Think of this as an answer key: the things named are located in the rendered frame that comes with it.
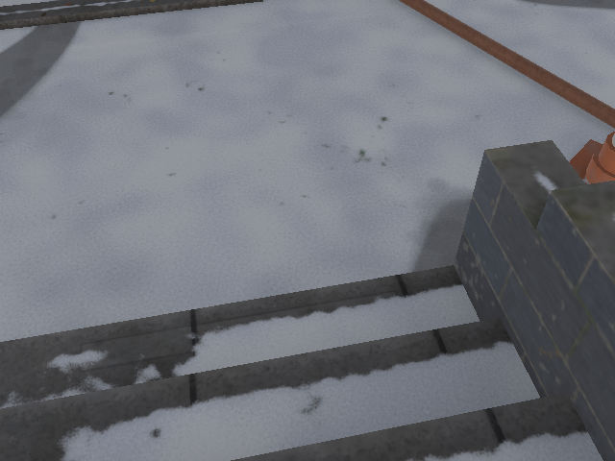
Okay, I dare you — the stairs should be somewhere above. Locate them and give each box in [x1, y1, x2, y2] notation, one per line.
[0, 265, 603, 461]

